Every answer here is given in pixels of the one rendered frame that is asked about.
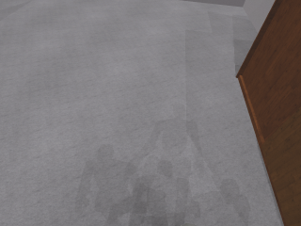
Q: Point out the wardrobe door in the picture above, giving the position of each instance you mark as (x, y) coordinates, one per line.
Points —
(273, 74)
(282, 153)

